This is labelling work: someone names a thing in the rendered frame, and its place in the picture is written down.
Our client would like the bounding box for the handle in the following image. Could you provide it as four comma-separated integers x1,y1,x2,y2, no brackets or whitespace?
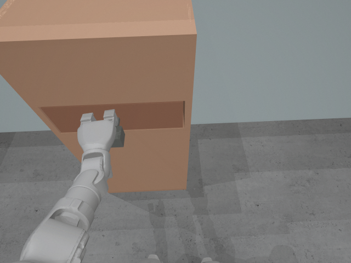
111,117,125,147

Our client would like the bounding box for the robot left upper arm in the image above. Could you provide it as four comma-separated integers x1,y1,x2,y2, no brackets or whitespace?
12,218,89,263

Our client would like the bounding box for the left robot forearm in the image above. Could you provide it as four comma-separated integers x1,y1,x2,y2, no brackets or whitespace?
19,148,111,261

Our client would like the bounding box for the cabinet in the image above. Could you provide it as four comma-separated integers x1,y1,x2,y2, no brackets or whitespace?
0,0,197,193

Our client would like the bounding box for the robot left shin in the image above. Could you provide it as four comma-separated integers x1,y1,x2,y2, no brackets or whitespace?
148,255,159,260

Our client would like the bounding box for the drawer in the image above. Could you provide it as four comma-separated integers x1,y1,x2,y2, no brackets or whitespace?
41,101,183,133

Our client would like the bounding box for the robot left hand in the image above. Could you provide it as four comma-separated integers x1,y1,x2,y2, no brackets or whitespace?
77,109,118,179

